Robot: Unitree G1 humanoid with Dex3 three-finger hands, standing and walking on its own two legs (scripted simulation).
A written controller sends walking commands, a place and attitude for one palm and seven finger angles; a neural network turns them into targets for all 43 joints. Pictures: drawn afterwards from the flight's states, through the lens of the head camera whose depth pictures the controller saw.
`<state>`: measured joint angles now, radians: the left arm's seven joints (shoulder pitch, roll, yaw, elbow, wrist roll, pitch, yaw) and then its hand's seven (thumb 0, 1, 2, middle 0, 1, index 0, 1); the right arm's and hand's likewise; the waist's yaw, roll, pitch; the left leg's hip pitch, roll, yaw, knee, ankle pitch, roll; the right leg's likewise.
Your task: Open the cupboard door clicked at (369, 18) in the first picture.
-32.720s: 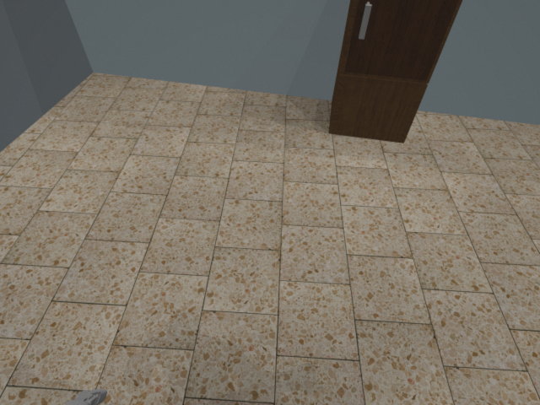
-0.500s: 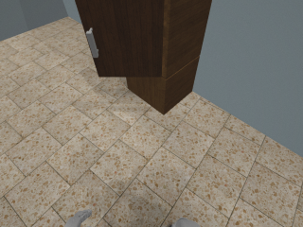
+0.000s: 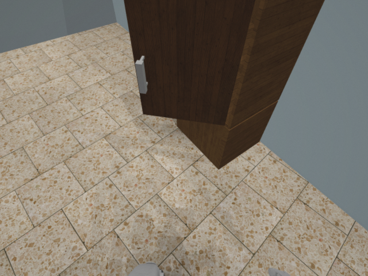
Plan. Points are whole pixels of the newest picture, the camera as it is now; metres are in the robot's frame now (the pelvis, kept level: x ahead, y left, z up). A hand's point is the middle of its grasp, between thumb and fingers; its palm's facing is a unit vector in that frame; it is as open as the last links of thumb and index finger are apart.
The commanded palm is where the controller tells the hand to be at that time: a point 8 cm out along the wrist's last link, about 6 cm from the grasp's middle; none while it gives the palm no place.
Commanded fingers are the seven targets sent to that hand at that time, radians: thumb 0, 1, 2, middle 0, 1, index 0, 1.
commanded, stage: take the last steps up to it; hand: left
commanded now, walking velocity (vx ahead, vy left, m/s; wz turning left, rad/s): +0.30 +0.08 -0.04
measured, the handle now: (143, 74) +0.84 +0.29 -0.08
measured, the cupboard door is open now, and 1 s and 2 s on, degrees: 44 44 44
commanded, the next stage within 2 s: come to a stop and stand still in 0.40 s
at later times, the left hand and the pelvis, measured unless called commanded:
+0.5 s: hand (128, 208) +0.30 +0.20 -0.16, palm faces -0.04 -0.97 -0.24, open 7.3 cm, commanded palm none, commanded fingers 0.00 0.90 0.90 -0.20 -0.30 -0.20 -0.30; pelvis +0.17 +0.02 -0.01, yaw -3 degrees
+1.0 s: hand (116, 214) +0.29 +0.24 -0.18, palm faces +0.00 -0.97 -0.24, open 7.3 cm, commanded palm none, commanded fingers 0.00 0.90 0.90 -0.20 -0.30 -0.20 -0.30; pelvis +0.22 +0.04 -0.01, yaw -4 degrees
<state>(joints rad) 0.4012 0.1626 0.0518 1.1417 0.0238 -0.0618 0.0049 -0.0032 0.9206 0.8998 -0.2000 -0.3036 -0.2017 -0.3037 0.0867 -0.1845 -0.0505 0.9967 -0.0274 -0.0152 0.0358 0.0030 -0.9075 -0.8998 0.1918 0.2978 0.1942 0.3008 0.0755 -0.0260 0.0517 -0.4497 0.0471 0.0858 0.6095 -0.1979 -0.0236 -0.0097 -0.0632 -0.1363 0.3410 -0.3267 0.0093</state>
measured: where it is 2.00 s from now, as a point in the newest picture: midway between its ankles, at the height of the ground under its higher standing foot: outside the picture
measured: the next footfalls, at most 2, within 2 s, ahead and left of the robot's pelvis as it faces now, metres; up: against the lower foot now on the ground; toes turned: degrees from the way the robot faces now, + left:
left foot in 0.06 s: +0.15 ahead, +0.13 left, +0.00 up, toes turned +5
right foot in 0.44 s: +0.25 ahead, -0.09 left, +0.00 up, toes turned -9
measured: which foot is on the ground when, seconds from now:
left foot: up 0.00-0.04, down 0.06-0.44, up 0.46-0.74, down 0.76-1.00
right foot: down 0.00-0.04, up 0.06-0.42, down 0.44-0.78, up 0.80-1.00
